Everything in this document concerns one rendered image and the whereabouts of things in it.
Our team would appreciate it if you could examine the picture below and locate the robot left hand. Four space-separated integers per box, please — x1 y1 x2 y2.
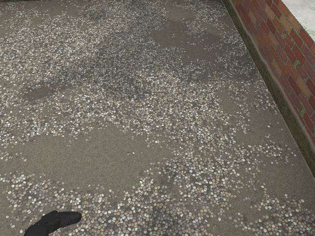
24 210 82 236

